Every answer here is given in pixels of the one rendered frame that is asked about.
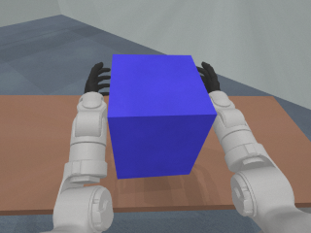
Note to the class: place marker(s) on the right robot upper arm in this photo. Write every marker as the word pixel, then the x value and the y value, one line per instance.
pixel 264 195

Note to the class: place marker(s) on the left robot upper arm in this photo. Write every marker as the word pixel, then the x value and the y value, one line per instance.
pixel 84 209

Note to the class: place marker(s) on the carton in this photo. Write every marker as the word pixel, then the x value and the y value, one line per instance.
pixel 159 114

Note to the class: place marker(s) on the left robot hand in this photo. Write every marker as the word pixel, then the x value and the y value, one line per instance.
pixel 93 79

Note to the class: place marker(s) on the table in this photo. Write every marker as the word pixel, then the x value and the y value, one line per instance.
pixel 35 137

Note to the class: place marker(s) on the right robot hand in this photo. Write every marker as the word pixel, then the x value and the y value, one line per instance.
pixel 210 78

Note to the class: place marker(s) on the robot left forearm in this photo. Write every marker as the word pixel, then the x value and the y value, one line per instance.
pixel 88 143

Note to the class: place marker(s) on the robot right forearm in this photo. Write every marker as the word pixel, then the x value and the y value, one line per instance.
pixel 242 151

